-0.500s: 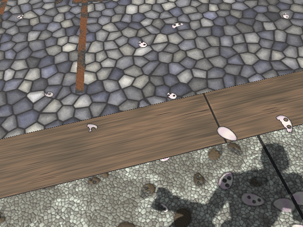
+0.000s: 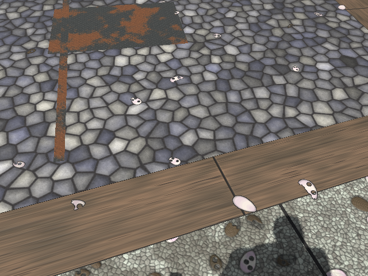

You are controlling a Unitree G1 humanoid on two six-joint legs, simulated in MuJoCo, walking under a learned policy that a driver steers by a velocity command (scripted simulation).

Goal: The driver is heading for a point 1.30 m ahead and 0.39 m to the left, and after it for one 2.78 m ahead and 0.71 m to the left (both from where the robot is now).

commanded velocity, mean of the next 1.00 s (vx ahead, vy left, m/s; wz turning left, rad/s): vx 0.85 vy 0.00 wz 0.29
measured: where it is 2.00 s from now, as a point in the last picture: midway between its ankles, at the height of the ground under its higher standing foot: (82, 137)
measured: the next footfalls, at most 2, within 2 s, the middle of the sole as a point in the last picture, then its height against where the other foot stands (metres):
right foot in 0.18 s outside the picture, level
left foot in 0.66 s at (166, 270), level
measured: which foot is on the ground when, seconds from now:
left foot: down 0.00-0.18, up 0.20-0.64, down 0.66-1.00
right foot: up 0.00-0.16, down 0.18-0.66, up 0.68-1.00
